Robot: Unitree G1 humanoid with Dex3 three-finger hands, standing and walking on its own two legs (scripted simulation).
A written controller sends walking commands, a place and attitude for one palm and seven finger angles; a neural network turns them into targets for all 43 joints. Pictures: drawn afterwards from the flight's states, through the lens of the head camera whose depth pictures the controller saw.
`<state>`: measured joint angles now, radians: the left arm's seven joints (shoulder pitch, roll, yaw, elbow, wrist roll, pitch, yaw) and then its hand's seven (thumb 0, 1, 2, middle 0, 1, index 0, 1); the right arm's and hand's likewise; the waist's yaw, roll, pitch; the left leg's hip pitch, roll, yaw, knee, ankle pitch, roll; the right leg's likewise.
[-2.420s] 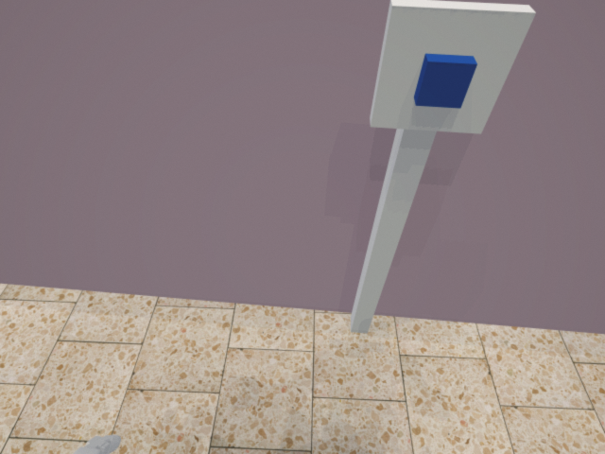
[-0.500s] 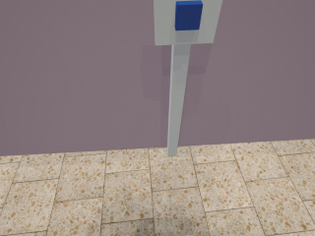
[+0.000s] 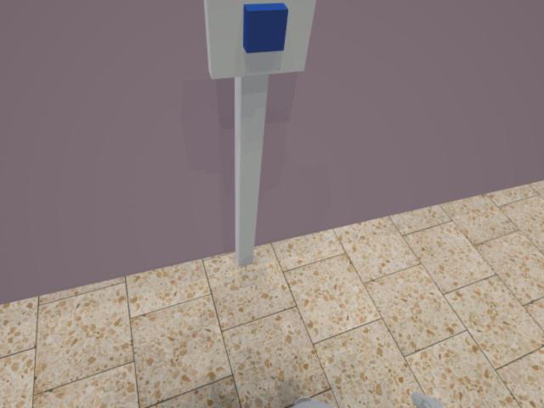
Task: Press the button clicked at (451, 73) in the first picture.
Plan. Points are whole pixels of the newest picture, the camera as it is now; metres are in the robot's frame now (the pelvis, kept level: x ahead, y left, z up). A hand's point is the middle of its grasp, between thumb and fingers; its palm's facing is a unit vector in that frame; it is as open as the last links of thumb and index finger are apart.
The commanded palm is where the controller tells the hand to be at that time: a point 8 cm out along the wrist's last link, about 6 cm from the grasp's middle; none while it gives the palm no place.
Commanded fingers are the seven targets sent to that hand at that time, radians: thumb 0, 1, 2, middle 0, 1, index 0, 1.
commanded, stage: walk to a spot facing it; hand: left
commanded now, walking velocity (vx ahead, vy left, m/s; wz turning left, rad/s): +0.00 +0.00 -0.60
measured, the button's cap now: (264, 27) +0.68 +0.09 +0.21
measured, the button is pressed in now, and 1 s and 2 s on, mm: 0 0 0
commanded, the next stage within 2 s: none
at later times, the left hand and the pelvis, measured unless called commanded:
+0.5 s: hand (202, 383) +0.18 +0.12 -0.16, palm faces -0.35 -0.91 -0.25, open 7.4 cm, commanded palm none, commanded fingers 0.00 0.90 0.90 -0.20 -0.30 -0.20 -0.30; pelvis -0.01 -0.02 -0.01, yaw -20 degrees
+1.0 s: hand (184, 375) +0.19 +0.16 -0.17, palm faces -0.55 -0.81 -0.18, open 7.4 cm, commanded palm none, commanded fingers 0.00 0.90 0.90 -0.20 -0.30 -0.20 -0.30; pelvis +0.01 +0.03 +0.01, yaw -38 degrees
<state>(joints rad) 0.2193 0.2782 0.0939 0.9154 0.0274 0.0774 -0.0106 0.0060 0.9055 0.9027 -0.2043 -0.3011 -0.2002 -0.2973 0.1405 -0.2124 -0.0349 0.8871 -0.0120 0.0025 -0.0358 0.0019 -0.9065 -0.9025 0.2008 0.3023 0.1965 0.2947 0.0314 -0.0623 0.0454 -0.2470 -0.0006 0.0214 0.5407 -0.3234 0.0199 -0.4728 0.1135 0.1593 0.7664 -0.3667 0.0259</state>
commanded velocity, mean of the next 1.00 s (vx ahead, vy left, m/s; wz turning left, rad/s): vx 0.00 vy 0.00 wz -0.60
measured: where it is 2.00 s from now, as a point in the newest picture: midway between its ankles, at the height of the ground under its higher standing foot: outside the picture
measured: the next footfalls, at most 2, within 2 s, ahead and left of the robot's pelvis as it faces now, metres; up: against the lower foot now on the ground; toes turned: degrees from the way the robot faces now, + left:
right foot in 0.40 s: -0.01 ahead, -0.14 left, +0.00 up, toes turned -22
left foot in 0.78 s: +0.10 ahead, +0.08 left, +0.00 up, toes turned -25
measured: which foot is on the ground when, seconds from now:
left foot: down 0.00-0.40, up 0.42-0.76, down 0.78-1.00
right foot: up 0.00-0.38, down 0.40-0.78, up 0.80-1.00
